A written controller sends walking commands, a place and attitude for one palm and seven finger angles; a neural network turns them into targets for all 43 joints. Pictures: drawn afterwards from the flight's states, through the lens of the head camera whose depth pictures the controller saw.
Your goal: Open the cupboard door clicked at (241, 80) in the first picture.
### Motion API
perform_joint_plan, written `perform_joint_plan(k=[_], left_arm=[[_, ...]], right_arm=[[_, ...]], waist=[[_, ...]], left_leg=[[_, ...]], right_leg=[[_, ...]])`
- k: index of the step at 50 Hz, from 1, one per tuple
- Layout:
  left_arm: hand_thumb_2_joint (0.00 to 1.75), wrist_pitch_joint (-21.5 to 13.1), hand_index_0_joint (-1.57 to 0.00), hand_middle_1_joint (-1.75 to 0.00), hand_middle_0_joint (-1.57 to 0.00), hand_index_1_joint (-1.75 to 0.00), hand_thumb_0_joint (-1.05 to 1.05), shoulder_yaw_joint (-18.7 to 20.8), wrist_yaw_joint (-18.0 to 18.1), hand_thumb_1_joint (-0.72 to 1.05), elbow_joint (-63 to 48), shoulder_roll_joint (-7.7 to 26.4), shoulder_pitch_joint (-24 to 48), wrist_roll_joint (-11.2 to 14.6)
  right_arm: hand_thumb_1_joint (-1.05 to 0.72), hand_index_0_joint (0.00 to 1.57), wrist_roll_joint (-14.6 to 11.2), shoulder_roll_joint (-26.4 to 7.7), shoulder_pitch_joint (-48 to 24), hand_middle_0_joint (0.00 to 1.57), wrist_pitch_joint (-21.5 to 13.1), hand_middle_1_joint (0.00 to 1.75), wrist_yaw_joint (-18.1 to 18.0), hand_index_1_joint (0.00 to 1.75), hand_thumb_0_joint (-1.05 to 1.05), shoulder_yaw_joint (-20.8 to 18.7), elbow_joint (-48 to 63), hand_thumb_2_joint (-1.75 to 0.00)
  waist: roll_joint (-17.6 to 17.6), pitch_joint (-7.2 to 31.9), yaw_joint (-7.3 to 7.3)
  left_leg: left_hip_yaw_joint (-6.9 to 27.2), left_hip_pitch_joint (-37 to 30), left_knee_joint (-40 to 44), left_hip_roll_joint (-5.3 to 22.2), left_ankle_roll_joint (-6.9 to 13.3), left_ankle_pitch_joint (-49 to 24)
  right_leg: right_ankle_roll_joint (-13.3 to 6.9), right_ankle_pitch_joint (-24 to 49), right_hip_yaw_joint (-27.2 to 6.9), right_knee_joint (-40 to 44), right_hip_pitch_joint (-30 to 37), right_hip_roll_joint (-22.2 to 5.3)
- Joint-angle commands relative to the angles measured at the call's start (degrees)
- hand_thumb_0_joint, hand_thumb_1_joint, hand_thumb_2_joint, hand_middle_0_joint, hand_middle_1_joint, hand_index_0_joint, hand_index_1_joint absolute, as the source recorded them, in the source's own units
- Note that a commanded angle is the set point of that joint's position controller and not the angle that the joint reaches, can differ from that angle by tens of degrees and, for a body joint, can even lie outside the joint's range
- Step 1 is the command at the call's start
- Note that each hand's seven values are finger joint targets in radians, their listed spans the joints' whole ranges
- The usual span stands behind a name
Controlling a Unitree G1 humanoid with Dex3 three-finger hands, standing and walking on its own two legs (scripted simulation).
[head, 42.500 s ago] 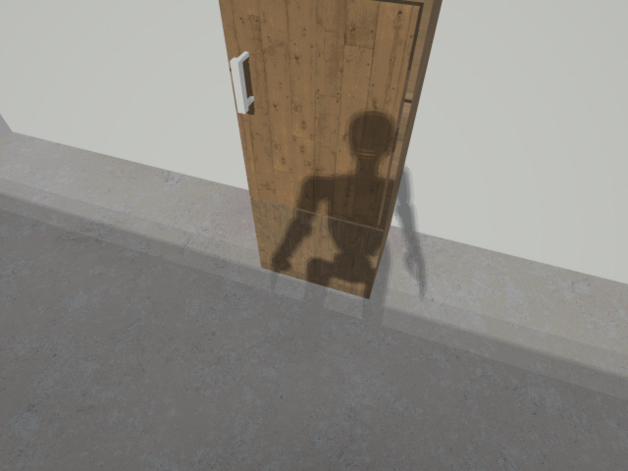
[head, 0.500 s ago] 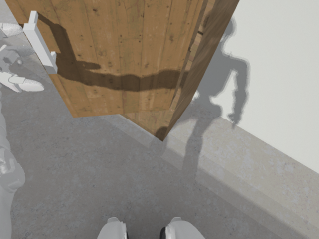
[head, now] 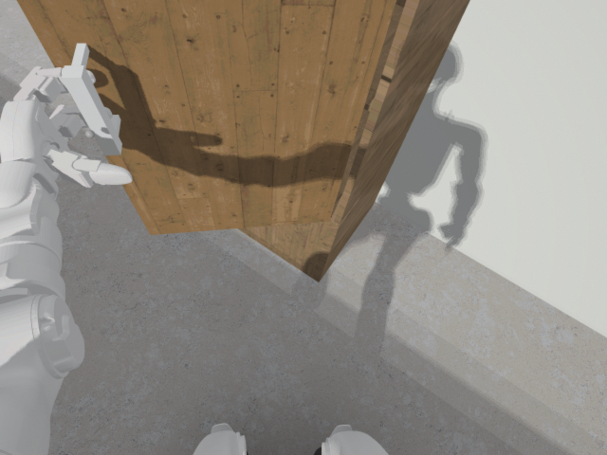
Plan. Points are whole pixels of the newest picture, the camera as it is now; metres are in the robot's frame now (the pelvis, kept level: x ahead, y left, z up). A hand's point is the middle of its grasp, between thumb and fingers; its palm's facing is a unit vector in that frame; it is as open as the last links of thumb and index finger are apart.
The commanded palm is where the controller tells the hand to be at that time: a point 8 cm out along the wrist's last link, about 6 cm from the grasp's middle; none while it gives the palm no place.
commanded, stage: slide the fingers in behind the handle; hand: left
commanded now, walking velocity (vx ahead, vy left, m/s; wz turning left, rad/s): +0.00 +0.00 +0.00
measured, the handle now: (98, 103) +0.55 +0.23 +0.10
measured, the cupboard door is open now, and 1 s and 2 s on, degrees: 42 42 51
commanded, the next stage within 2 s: close the thumb around the handle in 0.68 s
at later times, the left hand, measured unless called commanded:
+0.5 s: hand (114, 134) +0.50 +0.21 +0.10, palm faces +0.08 -1.00 -0.02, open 14.0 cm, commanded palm +0.47 +0.25 +0.10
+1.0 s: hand (108, 136) +0.50 +0.22 +0.10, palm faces +0.07 -1.00 +0.00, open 12.6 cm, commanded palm +0.47 +0.26 +0.10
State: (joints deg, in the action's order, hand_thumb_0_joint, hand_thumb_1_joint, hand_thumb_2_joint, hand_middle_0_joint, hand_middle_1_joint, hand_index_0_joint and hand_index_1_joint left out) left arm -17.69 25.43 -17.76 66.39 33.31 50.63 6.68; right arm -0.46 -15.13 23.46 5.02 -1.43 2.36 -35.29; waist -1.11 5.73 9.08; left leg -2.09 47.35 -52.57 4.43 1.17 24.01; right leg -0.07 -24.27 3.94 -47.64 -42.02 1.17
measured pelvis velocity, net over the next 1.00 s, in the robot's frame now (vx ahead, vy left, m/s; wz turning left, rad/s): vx -0.01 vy -0.01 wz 0.00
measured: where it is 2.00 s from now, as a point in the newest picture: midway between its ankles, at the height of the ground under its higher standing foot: outside the picture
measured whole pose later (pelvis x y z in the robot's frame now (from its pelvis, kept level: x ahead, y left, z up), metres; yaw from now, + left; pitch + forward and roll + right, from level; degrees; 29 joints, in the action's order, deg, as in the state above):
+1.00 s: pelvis -0.01 -0.01 +0.00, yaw +0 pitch +19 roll -3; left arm -18.4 24.1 -15.4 68.8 32.5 52.3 5.8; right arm -0.6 -15.6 23.9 4.0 -1.6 2.0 -36.2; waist -1.3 5.3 9.7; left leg -1.7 47.7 -52.3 4.4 0.8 23.2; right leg -0.6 -24.0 4.1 -48.2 -42.7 1.2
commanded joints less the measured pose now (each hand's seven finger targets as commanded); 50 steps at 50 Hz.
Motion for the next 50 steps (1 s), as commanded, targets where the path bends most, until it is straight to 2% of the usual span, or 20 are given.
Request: perform_joint_plan(k=[1, 5, 9, 13, 16, 20, 23, 25, 26, 29, 30, 31, 33, 36, 38, 39, 42, 45, 46, 50], left_arm=[[0.30, -3.90, -0.30, -1.20, -0.30, -1.20, 0.00, 0.79, 0.65, -0.50, -12.77, 14.60, 24.43, 0.79], [0.30, -4.74, -0.30, -1.20, -0.30, -1.20, 0.00, -0.82, 1.31, -0.50, -12.93, 11.89, 26.01, 1.06], [0.30, -4.44, -0.30, -1.20, -0.30, -1.20, 0.00, -0.57, 2.04, -0.50, -10.96, 12.51, 26.92, 0.77], [0.30, -5.37, -0.30, -1.20, -0.30, -1.20, 0.00, -1.07, 3.37, -0.50, -12.80, 11.57, 28.37, -0.03], [0.30, -5.74, -0.30, -1.20, -0.30, -1.20, 0.00, 1.22, 4.08, -0.50, -12.36, 14.64, 27.48, -0.32], [0.30, -4.39, -0.30, -1.20, -0.30, -1.20, 0.00, 1.13, 4.20, -0.50, -8.05, 15.45, 27.22, -0.87], [0.30, -5.23, -0.30, -1.20, -0.30, -1.20, 0.00, 1.79, 3.89, -0.50, -11.05, 17.10, 27.99, -1.26], [0.30, -6.16, -0.30, -1.20, -0.30, -1.20, 0.00, -0.09, 3.40, -0.50, -12.04, 13.84, 28.97, -0.42], [0.30, -6.58, -0.30, -1.20, -0.30, -1.20, 0.00, 0.44, 3.10, -0.50, -12.45, 14.66, 29.14, -0.24], [0.30, -5.31, -0.30, -1.20, -0.30, -1.20, 0.00, 0.55, 2.38, -0.50, -8.20, 14.50, 27.03, 0.38], [0.30, -4.81, -0.30, -1.20, -0.30, -1.20, 0.00, -0.64, 1.96, -0.50, -7.26, 13.15, 27.07, 0.48], [0.30, -4.29, -0.30, -1.20, -0.30, -1.20, 0.00, 0.73, 1.93, -0.50, -7.18, 15.37, 27.61, 0.36], [0.30, -3.52, -0.30, -1.20, -0.30, -1.20, 0.00, 0.12, 1.84, -0.50, -7.16, 15.25, 27.18, -0.02], [0.30, -4.94, -0.30, -1.20, -0.30, -1.20, 0.00, 1.77, 2.35, -0.50, -10.95, 17.49, 28.58, -0.17], [0.30, -5.96, -0.30, -1.20, -0.30, -1.20, 0.00, 0.44, 2.40, -0.50, -12.41, 15.31, 29.10, 0.09], [0.30, -6.37, -0.30, -1.20, -0.30, -1.20, 0.00, 1.56, 2.48, -0.50, -12.49, 16.09, 27.98, 0.14], [0.37, -6.52, -0.31, -1.22, -0.31, -1.22, 0.00, 0.82, 2.32, -0.33, -12.59, 14.43, 26.90, 0.56], [0.44, -4.45, -0.32, -1.24, -0.32, -1.24, 0.00, -0.01, 1.93, -0.16, -8.58, 13.77, 25.97, 0.68], [0.47, -4.12, -0.33, -1.24, -0.33, -1.24, 0.00, 0.88, 2.03, -0.11, -9.27, 15.07, 26.01, 0.43], [0.56, -5.02, -0.34, -1.27, -0.34, -1.27, 0.00, -0.51, 2.57, 0.12, -12.27, 13.33, 28.26, 0.38]], right_arm=[[-0.90, 0.20, 0.11, -10.87, 8.95, 0.20, -0.89, 0.30, -0.63, 0.30, 0.00, -4.38, 2.82, -0.90], [-0.90, 0.20, 0.24, -10.62, 8.94, 0.20, -1.26, 0.30, -0.61, 0.30, 0.00, -4.42, 2.46, -0.90], [-0.90, 0.20, 0.05, -10.71, 8.59, 0.20, -1.44, 0.30, -0.69, 0.30, 0.00, -4.32, 2.14, -0.90], [-0.90, 0.20, 0.36, -10.45, 8.81, 0.20, -1.98, 0.30, -0.49, 0.30, 0.00, -4.44, 1.92, -0.90], [-0.90, 0.20, 0.37, -10.60, 9.03, 0.20, -1.90, 0.30, -0.47, 0.30, 0.00, -4.30, 2.02, -0.90], [-0.90, 0.20, 0.10, -10.80, 8.92, 0.20, -1.78, 0.30, -0.64, 0.30, 0.00, -3.91, 2.27, -0.90], [-0.90, 0.20, 0.00, -10.80, 8.98, 0.20, -1.90, 0.30, -0.93, 0.30, 0.00, -4.24, 2.70, -0.90], [-0.90, 0.20, 0.26, -10.43, 9.24, 0.20, -2.17, 0.30, -0.77, 0.30, 0.00, -4.20, 2.34, -0.90], [-0.90, 0.20, 0.21, -10.56, 9.27, 0.20, -2.23, 0.30, -0.74, 0.30, 0.00, -4.29, 2.01, -0.90], [-0.90, 0.20, -0.01, -10.94, 9.36, 0.20, -2.08, 0.30, -0.96, 0.30, 0.00, -4.26, 1.55, -0.90], [-0.90, 0.20, -0.07, -10.93, 9.58, 0.20, -2.13, 0.30, -0.98, 0.30, 0.00, -4.13, 1.64, -0.90], [-0.90, 0.20, -0.17, -11.15, 9.59, 0.20, -2.09, 0.30, -1.14, 0.30, 0.00, -4.19, 1.48, -0.90], [-0.90, 0.20, -0.16, -11.03, 9.61, 0.20, -1.99, 0.30, -1.12, 0.30, 0.00, -4.00, 1.82, -0.90], [-0.90, 0.20, 0.06, -10.89, 9.73, 0.20, -2.15, 0.30, -1.13, 0.30, 0.00, -4.13, 2.15, -0.90], [-0.90, 0.20, 0.12, -10.59, 9.57, 0.20, -2.34, 0.30, -0.94, 0.30, 0.00, -4.18, 2.04, -0.90], [-0.90, 0.20, 0.16, -10.70, 9.64, 0.20, -2.37, 0.30, -0.85, 0.30, 0.00, -4.43, 2.01, -0.90], [-0.90, 0.20, 0.16, -10.73, 9.57, 0.20, -2.26, 0.30, -0.67, 0.30, 0.00, -4.55, 1.71, -0.90], [-0.90, 0.20, -0.05, -11.04, 9.61, 0.20, -1.95, 0.30, -0.82, 0.30, 0.00, -4.27, 1.52, -0.90], [-0.90, 0.20, -0.13, -11.22, 9.46, 0.20, -1.88, 0.30, -0.88, 0.30, 0.00, -4.45, 1.86, -0.90], [-0.90, 0.20, 0.17, -10.87, 9.42, 0.20, -2.06, 0.30, -0.89, 0.30, 0.00, -4.40, 1.85, -0.90]], waist=[[-8.11, 24.58, 0.18], [-7.20, 23.72, 1.03], [-6.71, 23.07, 0.96], [-8.41, 25.83, 0.80], [-7.53, 27.01, 0.21], [-3.82, 21.07, 0.98], [-6.65, 25.16, 0.47], [-7.35, 25.83, 1.16], [-8.06, 26.74, 0.89], [-4.60, 23.28, 1.40], [-4.54, 22.19, 1.88], [-4.44, 22.13, 1.60], [-5.32, 21.93, 1.32], [-7.00, 25.92, 0.68], [-7.81, 26.05, 1.09], [-8.17, 26.66, 0.41], [-8.65, 26.83, 0.62], [-5.20, 21.69, 1.34], [-6.50, 22.89, 0.80], [-8.07, 23.88, 1.36]], left_leg=[[4.08, -24.47, 3.87, -2.35, 0.75, -27.04], [4.39, -24.77, 3.85, -2.30, 0.80, -26.01], [4.17, -22.53, 4.22, -2.59, 0.80, -22.66], [4.51, -24.47, 3.95, -2.53, 0.63, -23.80], [4.11, -22.87, 3.71, -2.67, 0.78, -24.69], [3.32, -17.02, 4.42, -3.05, 1.40, -18.75], [3.16, -18.96, 4.20, -3.05, 1.25, -20.06], [3.48, -21.17, 3.92, -2.99, 1.24, -21.74], [3.64, -21.86, 3.92, -2.81, 1.02, -21.75], [3.31, -18.69, 4.25, -2.82, 1.32, -18.87], [3.19, -18.03, 4.42, -3.04, 1.47, -18.29], [3.04, -17.29, 4.45, -2.92, 1.52, -18.08], [3.03, -16.95, 4.67, -3.07, 1.45, -18.07], [3.20, -18.99, 4.23, -3.04, 1.36, -20.53], [3.49, -20.94, 4.05, -2.86, 1.14, -21.77], [3.48, -21.45, 3.81, -2.81, 1.05, -22.25], [3.74, -23.41, 3.73, -2.55, 0.87, -24.14], [3.56, -19.42, 4.51, -2.78, 1.29, -20.81], [3.40, -20.08, 4.60, -2.77, 1.18, -20.81], [4.18, -23.21, 4.10, -2.54, 0.97, -23.75]], right_leg=[[-0.58, 23.39, -1.40, 4.08, 4.41, 2.46], [-0.68, 22.22, -1.36, 4.22, 3.57, 2.48], [-0.51, 20.63, -1.69, 4.48, 4.11, 2.19], [-0.62, 20.60, -1.63, 4.02, 3.63, 2.15], [-0.50, 22.90, -2.12, 3.55, 6.05, 2.08], [-0.27, 20.37, -2.64, 4.80, 7.15, 2.01], [-0.30, 21.53, -3.12, 4.52, 7.74, 1.87], [-0.45, 22.20, -2.81, 4.33, 6.69, 2.13], [-0.39, 21.82, -2.70, 4.27, 6.46, 2.13], [-0.15, 20.23, -2.90, 5.12, 6.61, 2.10], [-0.19, 20.06, -2.96, 5.34, 6.47, 2.09], [-0.04, 20.27, -3.14, 5.37, 6.84, 1.89], [-0.15, 20.19, -3.04, 5.33, 6.86, 1.80], [-0.20, 22.15, -3.24, 4.58, 8.17, 1.86], [-0.31, 22.07, -2.73, 4.40, 6.75, 2.06], [-0.38, 22.14, -2.80, 4.33, 6.86, 2.17], [-0.46, 22.78, -2.27, 4.11, 5.58, 2.28], [-0.36, 21.03, -2.19, 4.89, 5.83, 2.24], [-0.30, 21.01, -2.33, 4.93, 5.72, 2.07], [-0.65, 21.43, -1.89, 4.38, 3.71, 2.24]])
